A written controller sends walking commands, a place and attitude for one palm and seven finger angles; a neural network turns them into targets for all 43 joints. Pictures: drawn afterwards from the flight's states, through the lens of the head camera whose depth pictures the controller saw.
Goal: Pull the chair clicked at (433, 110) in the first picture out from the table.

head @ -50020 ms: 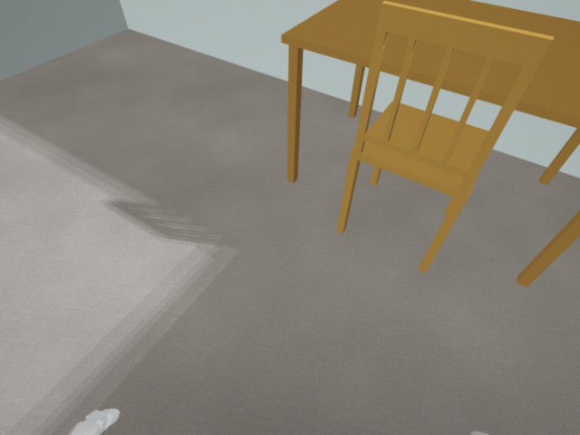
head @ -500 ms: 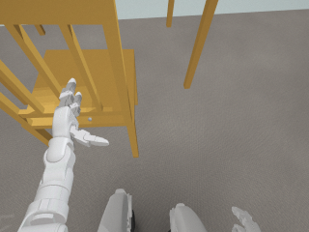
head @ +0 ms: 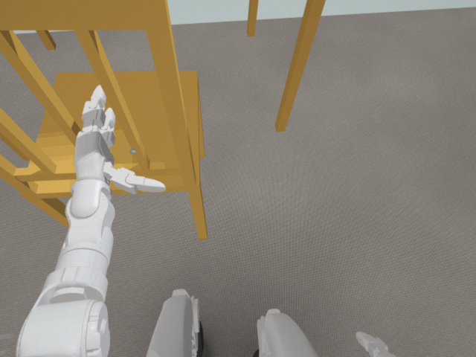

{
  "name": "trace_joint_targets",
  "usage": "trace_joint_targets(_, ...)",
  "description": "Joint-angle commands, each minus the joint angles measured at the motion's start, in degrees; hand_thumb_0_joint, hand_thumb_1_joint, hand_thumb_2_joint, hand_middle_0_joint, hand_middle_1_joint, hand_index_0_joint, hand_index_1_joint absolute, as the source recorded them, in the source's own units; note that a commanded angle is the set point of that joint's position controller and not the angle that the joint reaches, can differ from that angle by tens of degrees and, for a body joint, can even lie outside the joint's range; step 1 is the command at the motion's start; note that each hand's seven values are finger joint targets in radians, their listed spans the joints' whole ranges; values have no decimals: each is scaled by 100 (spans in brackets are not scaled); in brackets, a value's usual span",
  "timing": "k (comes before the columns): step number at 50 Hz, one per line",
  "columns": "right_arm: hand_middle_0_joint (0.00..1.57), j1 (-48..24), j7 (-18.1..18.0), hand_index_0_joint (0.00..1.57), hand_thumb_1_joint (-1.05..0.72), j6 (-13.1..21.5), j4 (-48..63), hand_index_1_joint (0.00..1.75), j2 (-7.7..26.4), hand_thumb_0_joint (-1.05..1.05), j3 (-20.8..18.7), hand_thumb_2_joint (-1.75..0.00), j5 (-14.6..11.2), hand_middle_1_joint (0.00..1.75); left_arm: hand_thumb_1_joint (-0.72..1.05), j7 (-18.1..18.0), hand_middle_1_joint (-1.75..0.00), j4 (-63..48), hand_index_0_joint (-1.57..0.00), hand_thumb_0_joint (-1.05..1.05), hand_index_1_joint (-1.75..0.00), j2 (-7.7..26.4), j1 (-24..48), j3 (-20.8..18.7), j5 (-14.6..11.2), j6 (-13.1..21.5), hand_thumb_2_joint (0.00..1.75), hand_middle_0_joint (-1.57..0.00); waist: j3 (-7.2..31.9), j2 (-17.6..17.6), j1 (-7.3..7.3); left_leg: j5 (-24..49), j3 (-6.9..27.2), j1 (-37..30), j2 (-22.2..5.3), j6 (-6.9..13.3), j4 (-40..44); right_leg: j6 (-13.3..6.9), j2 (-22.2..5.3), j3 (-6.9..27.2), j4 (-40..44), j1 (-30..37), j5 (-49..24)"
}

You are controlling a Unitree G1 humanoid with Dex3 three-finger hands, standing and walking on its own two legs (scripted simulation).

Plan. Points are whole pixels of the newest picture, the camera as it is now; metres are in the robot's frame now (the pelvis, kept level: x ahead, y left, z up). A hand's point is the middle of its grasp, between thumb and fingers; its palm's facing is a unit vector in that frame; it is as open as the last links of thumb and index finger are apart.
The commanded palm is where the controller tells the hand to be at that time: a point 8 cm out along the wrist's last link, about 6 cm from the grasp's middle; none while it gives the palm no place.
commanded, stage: push the fingers through the gap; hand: left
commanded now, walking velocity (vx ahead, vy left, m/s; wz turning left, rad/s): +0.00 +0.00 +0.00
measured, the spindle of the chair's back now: (62, 118) +0.49 +0.29 +0.06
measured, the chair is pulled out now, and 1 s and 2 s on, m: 0.29 0.29 0.31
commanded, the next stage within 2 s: hook a spindle and tug to test in 0.60 s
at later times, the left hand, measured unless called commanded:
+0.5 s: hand (138, 142) +0.47 +0.18 +0.03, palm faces +0.11 -0.99 -0.03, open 16.9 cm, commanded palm +0.44 +0.22 +0.04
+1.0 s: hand (137, 144) +0.46 +0.17 +0.03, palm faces +0.10 -0.99 -0.03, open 15.9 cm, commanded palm +0.43 +0.21 +0.03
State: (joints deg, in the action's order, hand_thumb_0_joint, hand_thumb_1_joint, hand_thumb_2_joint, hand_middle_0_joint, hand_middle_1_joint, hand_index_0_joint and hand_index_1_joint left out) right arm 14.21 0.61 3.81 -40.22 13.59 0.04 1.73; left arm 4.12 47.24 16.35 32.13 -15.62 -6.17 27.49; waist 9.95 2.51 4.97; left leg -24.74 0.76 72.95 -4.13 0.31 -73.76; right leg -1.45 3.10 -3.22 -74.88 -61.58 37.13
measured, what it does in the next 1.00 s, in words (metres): stands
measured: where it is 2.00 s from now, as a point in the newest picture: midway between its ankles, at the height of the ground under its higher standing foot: outside the picture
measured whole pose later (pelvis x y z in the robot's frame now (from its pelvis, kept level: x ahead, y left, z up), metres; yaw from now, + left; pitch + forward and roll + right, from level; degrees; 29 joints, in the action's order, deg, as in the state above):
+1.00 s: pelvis +0.00 +0.00 +0.00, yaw +0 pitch +25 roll -3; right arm 14.5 1.3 0.4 -39.6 13.8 0.1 1.7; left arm 5.0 55.1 18.1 37.9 -18.1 -5.1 27.7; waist 9.8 2.4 6.1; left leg -25.0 1.1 74.4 -4.3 0.2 -74.4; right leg -1.6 3.5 -3.3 -75.3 -63.0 37.3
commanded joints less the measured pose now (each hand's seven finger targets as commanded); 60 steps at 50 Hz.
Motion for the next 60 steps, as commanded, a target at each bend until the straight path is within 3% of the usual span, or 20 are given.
trace_joint_targets(1, 20, 571, -57, 20, -90, 66, 447, 30, 989, 0, -355, -90, -35, 30, -50, 63, -8, -520, -6, 0, -8, 1002, 1903, -210, -12, 207, 30, -6, 2268, 78, 139, 955, 293, -2966, 240, 62, 570, 38, 75, 193, 1311, -220, -1768)
trace_joint_targets(6, 20, 626, -93, 20, -90, 49, 423, 30, 972, 0, -340, -90, -19, 30, -50, 55, -8, -813, -6, 0, -8, 1363, 2778, -423, -18, 439, 30, -6, 2623, 359, 164, 1096, 313, -3133, 214, 70, 458, 28, 84, 245, 1227, -244, -1833)
trace_joint_targets(10, 20, 724, -85, 20, -90, 62, 293, 30, 974, 0, -333, -90, 25, 30, -50, -8, -8, -538, -6, 0, -8, 1402, 3311, -358, 132, 614, 30, -6, 2683, 516, 293, 1025, 365, -3173, 199, 68, 391, 27, 102, 235, 1156, -488, -1677)
trace_joint_targets(13, 20, 789, -50, 20, -90, 5, 317, 30, 1005, 0, -351, -90, 43, 30, -50, 20, -8, -226, -6, 0, -8, 1441, 2855, -469, 174, 533, 30, -6, 2847, 476, 180, 1210, 311, -3147, 211, 76, 367, 17, 94, 225, 1129, -308, -1888)
trace_joint_targets(14, 20, 833, -39, 20, -90, -26, 327, 30, 1033, 0, -362, -90, 43, 30, -50, 50, -8, -47, -6, 0, -8, 1446, 2688, -493, 182, 461, 30, -6, 2826, 325, 190, 1272, 331, -3136, 204, 81, 385, 16, 102, 203, 1110, -307, -1942)
trace_joint_targets(15, 20, 808, -27, 20, -90, -61, 345, 30, 1009, 0, -348, -90, 30, 30, -50, 88, -8, 12, -6, 0, -8, 1301, 2662, -391, 158, 396, 30, -6, 2775, 416, 205, 1270, 294, -3091, 212, 86, 382, 29, 87, 208, 1147, -307, -1984)
trace_joint_targets(16, 20, 849, -23, 20, -90, -105, 345, 30, 1033, 0, -349, -90, 21, 30, -50, 102, -8, 81, -6, 0, -8, 1523, 2574, -594, 129, 319, 30, -6, 2771, 232, 153, 1263, 274, -2929, 209, 101, 362, 42, 90, 235, 1153, -145, -2049)
trace_joint_targets(17, 20, 843, -16, 20, -90, -132, 379, 30, 1021, 0, -336, -90, 11, 30, -50, 146, -8, 99, -6, 0, -8, 1495, 2582, -541, 110, 248, 30, -6, 2711, 213, 189, 1248, 236, -2809, 221, 116, 360, 57, 91, 265, 1175, -41, -2132)
trace_joint_targets(23, 20, 804, -21, 20, -90, -177, 493, 30, 937, 0, -343, -90, -33, 30, -50, 137, -8, -768, -6, 0, -8, 1660, 2563, -728, -24, 394, 30, -6, 3024, 240, 90, 1556, 152, -2899, 236, 134, 349, 87, 101, 378, 1196, 433, -2668)
trace_joint_targets(26, 20, 822, -21, 20, -90, -161, 387, 30, 943, 0, -356, -90, -27, 30, -50, 102, -8, -815, -6, 0, -8, 1622, 2641, -642, 20, 503, 30, -6, 2875, 309, 176, 1500, 194, -3029, 210, 114, 348, 83, 117, 338, 1191, 190, -2523)
trace_joint_targets(29, 20, 837, -16, 20, -90, -141, 331, 30, 942, 0, -352, -90, -26, 30, -50, 124, -8, -625, -6, 0, -8, 1290, 2787, -310, 81, 482, 30, -6, 2602, 436, 295, 1318, 242, -3087, 212, 109, 373, 61, 112, 296, 1216, -133, -2235)
trace_joint_targets(35, 20, 815, -46, 20, -90, -173, 330, 30, 1006, 0, -346, -90, -27, 30, -50, 179, -8, -235, -6, 0, -8, 1391, 2684, -442, 16, 350, 30, -6, 2525, 281, 249, 1225, 262, -3001, 223, 111, 411, 51, 89, 258, 1259, -153, -2102)
trace_joint_targets(41, 20, 758, -14, 20, -90, -179, 418, 30, 975, 0, -365, -90, -19, 30, -50, 121, -41, -697, -17, 0, -41, 1362, 2550, -435, 23, 508, 30, -17, 2925, 508, 143, 1677, 312, -3471, 199, 66, 432, 16, 111, 194, 1152, -110, -2383)
trace_joint_targets(45, 20, 732, 5, 20, -90, -200, 398, 30, 963, 0, -355, -90, -26, 30, -50, 58, -63, -380, -24, 0, -63, 1059, 2678, -185, 72, 451, 30, -24, 2480, 305, 310, 1222, 322, -3213, 212, 84, 454, 48, 115, 185, 1248, -361, -1991)
trace_joint_targets(47, 20, 743, -14, 20, -90, -223, 378, 30, 1011, 0, -354, -90, -18, 30, -50, 32, -74, -227, -27, 0, -74, 1353, 2706, -415, 96, 413, 30, -27, 2393, 215, 259, 1029, 298, -2981, 217, 96, 450, 47, 105, 221, 1265, -282, -1856)
trace_joint_targets(50, 20, 728, -15, 20, -90, -218, 440, 30, 981, 0, -358, -90, -6, 30, -50, 26, -90, -601, -32, 0, -90, 1277, 2765, -366, 90, 489, 30, -32, 2860, 550, 171, 1377, 317, -3404, 220, 68, 463, 9, 95, 199, 1193, -230, -2077)
trace_joint_targets(53, 20, 704, 2, 20, -90, -224, 465, 30, 963, 0, -361, -90, -12, 30, -33, 48, -107, -673, -38, 0, -107, 1248, 2590, -351, 49, 517, 37, -38, 2866, 459, 158, 1447, 308, -3409, 215, 62, 466, 11, 118, 193, 1211, -124, -2158)
trace_joint_targets(56, 20, 718, 5, 20, -90, -237, 405, 30, 972, 0, -348, -90, -22, 30, -16, 52, -123, -358, -43, 0, -123, 1079, 2676, -203, 71, 465, 44, -43, 2472, 289, 282, 1100, 356, -3218, 200, 73, 511, 29, 121, 162, 1271, -381, -1812)
trace_joint_targets(58, 20, 742, -15, 20, -90, -247, 387, 30, 1006, 0, -341, -90, -13, 30, -5, 33, -134, -184, -46, 0, -134, 1322, 2757, -391, 81, 419, 49, -46, 2376, 146, 268, 854, 320, -2932, 210, 100, 492, 38, 112, 209, 1306, -284, -1645)
trace_joint_targets(60, 20, 749, -33, 20, -90, -248, 397, 30, 1006, 0, -344, -90, -7, 30, 6, 25, -145, -199, -50, 0, -145, 1329, 2860, -396, 107, 438, 54, -50, 2491, 310, 255, 925, 346, -3072, 204, 87, 501, 23, 103, 191, 1261, -385, -1645)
